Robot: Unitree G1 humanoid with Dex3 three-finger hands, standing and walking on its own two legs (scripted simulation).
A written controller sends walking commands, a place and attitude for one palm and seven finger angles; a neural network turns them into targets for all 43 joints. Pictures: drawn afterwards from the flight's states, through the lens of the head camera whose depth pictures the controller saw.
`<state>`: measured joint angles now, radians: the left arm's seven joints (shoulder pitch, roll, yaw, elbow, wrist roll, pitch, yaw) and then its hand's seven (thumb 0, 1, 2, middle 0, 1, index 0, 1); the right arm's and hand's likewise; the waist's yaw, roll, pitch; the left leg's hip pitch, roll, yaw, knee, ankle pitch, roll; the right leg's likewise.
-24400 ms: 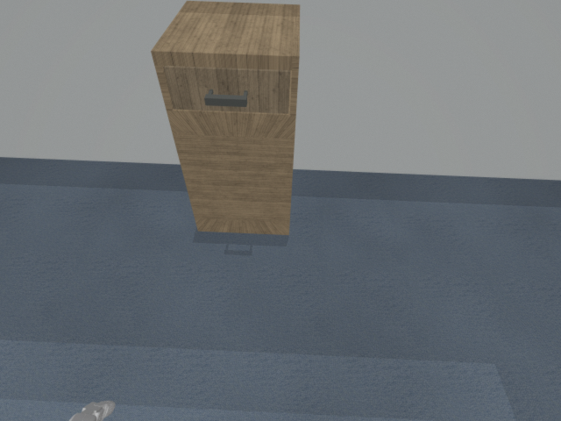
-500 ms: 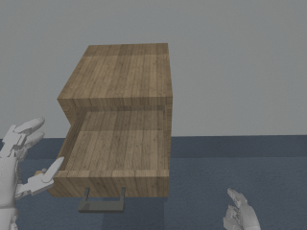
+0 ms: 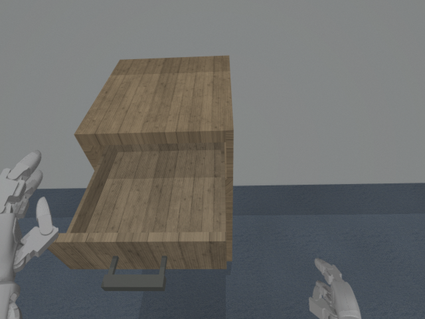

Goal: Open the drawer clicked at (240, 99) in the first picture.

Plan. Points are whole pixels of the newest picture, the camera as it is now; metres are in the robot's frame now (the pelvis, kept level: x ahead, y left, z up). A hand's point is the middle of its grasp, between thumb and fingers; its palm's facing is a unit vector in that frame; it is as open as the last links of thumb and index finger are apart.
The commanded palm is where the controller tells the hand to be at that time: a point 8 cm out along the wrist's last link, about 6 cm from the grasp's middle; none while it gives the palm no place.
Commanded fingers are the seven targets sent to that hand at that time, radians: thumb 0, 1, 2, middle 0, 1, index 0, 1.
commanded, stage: step back with the hand held close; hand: left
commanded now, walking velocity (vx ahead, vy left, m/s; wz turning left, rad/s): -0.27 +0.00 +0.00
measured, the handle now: (136, 271) +0.23 +0.19 -0.06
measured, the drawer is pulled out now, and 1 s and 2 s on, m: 0.28 0.28 0.28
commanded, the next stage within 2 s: stop stepping back and stand still in 1.14 s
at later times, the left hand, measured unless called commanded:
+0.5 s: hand (9, 268) +0.14 +0.28 +0.15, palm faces +0.33 -0.81 -0.48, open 7.4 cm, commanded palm +0.08 +0.32 +0.17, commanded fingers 0.00 0.90 0.90 -0.20 -0.30 -0.20 -0.30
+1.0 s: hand out of the picture +0.09 +0.29 +0.17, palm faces +0.32 -0.84 -0.44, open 7.4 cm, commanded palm +0.02 +0.32 +0.17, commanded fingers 0.00 0.90 0.90 -0.20 -0.30 -0.20 -0.30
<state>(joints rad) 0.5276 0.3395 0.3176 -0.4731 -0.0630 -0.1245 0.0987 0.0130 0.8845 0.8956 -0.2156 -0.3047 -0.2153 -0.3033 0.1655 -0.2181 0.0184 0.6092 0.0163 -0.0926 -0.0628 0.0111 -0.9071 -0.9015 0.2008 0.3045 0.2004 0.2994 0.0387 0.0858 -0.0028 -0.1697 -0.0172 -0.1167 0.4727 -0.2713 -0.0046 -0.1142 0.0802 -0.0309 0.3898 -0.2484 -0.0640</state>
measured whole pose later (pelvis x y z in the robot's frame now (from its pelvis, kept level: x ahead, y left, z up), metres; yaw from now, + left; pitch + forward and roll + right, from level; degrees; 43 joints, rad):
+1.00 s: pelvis -0.12 +0.05 +0.00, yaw -2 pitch +5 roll -4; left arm 0.62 0.42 0.43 -0.71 -0.05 -0.20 0.15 0.01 0.89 0.90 -0.21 -0.30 -0.21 -0.30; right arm 0.16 -0.14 0.01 0.60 -0.01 -0.12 -0.03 0.01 -0.91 -0.90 0.20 0.30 0.20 0.30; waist 0.00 -0.03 0.01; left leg -0.46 0.03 0.00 0.51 -0.14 0.05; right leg -0.38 0.02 -0.01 0.88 -0.47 0.02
